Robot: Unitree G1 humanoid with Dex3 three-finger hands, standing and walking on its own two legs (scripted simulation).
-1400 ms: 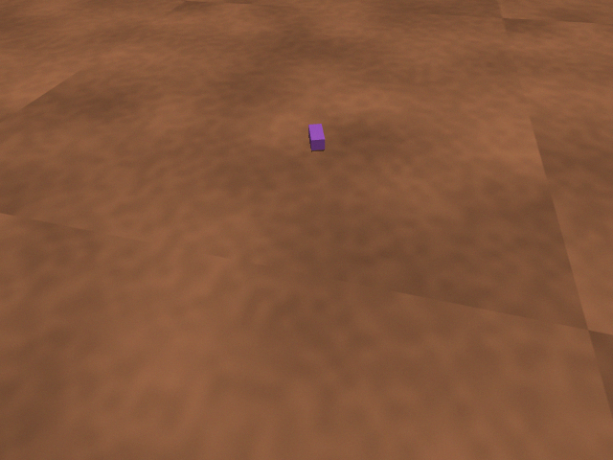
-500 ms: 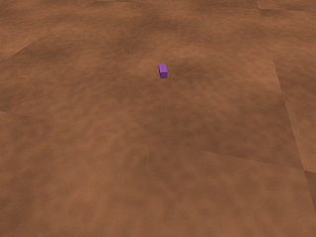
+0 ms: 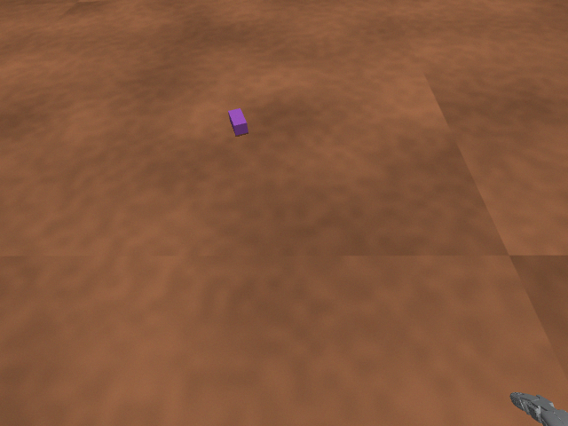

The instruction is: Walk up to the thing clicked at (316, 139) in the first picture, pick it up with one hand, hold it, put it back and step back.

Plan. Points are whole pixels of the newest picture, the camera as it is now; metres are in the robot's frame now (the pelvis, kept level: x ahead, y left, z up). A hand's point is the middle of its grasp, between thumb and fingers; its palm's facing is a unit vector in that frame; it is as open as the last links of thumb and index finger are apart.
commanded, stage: walk up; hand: left
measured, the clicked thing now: (238, 121) +1.85 +0.33 -0.74
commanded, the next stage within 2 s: none
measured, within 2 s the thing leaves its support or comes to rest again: neither
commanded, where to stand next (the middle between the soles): +1.49 +0.63 m, yaw -75 degrees
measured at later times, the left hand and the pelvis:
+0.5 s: hand (167, 260) +0.47 +0.28 -0.13, palm faces -0.29 -0.83 -0.47, open 7.3 cm; pelvis +0.24 +0.06 -0.03, yaw -19 degrees
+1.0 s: hand (159, 160) +0.80 +0.37 -0.13, palm faces -0.59 -0.61 -0.53, open 7.3 cm; pelvis +0.53 +0.18 -0.01, yaw -38 degrees
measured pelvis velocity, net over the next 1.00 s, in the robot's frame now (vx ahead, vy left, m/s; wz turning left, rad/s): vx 0.53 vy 0.18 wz -0.66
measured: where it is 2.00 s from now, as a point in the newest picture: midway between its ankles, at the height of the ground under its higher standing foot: (232, 237)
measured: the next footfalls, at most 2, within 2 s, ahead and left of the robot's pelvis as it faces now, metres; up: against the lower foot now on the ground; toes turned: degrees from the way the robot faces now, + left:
right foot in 0.36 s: +0.29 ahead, -0.11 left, +0.00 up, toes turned -26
left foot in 0.72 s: +0.61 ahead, +0.21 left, +0.00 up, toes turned -26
